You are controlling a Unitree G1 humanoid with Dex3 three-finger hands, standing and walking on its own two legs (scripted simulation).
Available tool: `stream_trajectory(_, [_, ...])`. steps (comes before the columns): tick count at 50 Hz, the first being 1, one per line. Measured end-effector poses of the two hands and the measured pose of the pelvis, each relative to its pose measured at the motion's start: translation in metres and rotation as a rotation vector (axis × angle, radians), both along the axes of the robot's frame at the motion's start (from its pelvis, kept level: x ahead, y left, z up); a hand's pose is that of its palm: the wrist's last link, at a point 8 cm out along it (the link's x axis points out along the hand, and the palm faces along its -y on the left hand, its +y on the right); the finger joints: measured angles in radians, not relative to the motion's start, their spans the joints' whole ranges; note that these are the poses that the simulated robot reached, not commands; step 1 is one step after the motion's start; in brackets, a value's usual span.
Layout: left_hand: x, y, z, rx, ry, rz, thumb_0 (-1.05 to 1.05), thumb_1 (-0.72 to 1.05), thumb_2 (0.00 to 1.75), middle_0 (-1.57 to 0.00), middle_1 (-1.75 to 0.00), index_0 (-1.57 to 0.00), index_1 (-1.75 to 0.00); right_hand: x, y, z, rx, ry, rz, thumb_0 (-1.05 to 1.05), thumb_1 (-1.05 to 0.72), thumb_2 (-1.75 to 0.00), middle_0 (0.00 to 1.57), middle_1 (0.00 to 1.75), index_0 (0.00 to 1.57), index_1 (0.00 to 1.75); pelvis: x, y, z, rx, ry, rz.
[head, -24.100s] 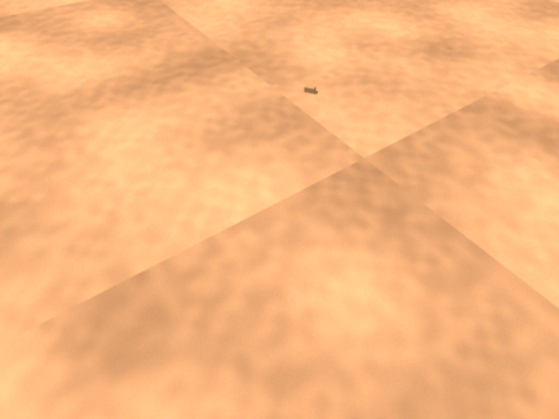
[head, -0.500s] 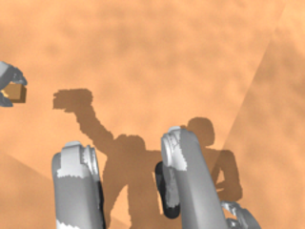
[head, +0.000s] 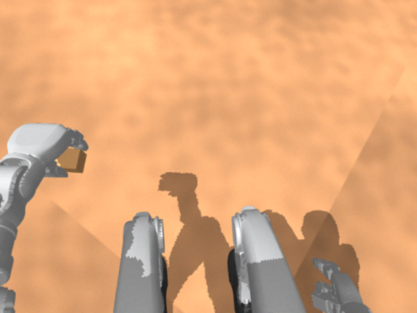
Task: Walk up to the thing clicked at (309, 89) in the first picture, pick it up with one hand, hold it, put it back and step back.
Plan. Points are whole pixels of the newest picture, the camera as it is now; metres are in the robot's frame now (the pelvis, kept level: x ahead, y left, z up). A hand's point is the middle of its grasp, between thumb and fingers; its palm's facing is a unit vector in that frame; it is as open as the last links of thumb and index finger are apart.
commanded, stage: lift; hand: left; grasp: from above
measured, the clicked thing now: (64, 160) +0.42 +0.28 -0.10
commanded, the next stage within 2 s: hold in 0.84 s
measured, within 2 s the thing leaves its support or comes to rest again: neither
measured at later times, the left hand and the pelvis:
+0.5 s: hand (14, 148) +0.36 +0.25 +0.10, palm faces -0.46 -0.04 -0.89, open 7.1 cm; pelvis +0.03 +0.00 +0.17, yaw +2 degrees
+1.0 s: hand out of the picture +0.38 +0.23 +0.18, palm faces -0.47 -0.04 -0.88, open 7.2 cm; pelvis +0.07 +0.00 +0.24, yaw +2 degrees
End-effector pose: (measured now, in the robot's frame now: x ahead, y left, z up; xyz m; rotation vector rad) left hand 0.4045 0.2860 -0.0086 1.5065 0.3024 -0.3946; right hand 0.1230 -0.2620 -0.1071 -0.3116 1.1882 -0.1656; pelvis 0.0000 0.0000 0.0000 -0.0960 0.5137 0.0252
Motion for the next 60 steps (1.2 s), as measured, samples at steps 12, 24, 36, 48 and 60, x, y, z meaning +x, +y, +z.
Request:
stream_trajectory(12, [-0.038, -0.017, 0.103, -0.014, 0.024, 0.030, -0.01, 0.46, 0.12, -0.93, -0.17, -0.98, -0.16, 0.011, 0.005, 0.096, 0.023, -0.100, -0.035, 0.00, -0.91, -0.90, 0.21, 0.30, 0.21, 0.30, 0.010, -0.002, 0.098, 0.032, -0.118, 0.010])
stream_trajectory(24, [-0.043, -0.032, 0.166, -0.005, 0.033, 0.033, -0.01, 0.45, 0.15, -0.90, -0.23, -0.94, -0.22, 0.015, -0.001, 0.167, 0.019, -0.145, -0.071, 0.01, -0.92, -0.90, 0.20, 0.30, 0.21, 0.30, 0.031, -0.004, 0.166, 0.055, -0.212, 0.013])
stream_trajectory(36, [-0.030, -0.044, 0.213, 0.012, 0.026, 0.046, -0.02, 0.42, 0.22, -0.88, -0.27, -0.92, -0.26, 0.019, -0.003, 0.207, 0.042, -0.145, -0.098, 0.01, -0.92, -0.90, 0.20, 0.30, 0.20, 0.30, 0.049, -0.005, 0.210, 0.076, -0.285, 0.005])
stream_trajectory(48, [-0.023, -0.051, 0.242, -0.002, 0.047, 0.037, -0.02, 0.41, 0.25, -0.87, -0.29, -0.91, -0.28, 0.038, -0.001, 0.231, 0.051, -0.157, -0.100, 0.01, -0.92, -0.90, 0.20, 0.30, 0.20, 0.30, 0.065, -0.005, 0.236, 0.086, -0.333, 0.000])
stream_trajectory(60, [-0.020, -0.052, 0.263, 0.004, 0.055, 0.018, -0.01, 0.42, 0.22, -0.87, -0.28, -0.92, -0.25, 0.061, 0.000, 0.247, 0.055, -0.194, -0.095, 0.01, -0.91, -0.90, 0.20, 0.29, 0.20, 0.30, 0.076, -0.004, 0.249, 0.091, -0.367, -0.005])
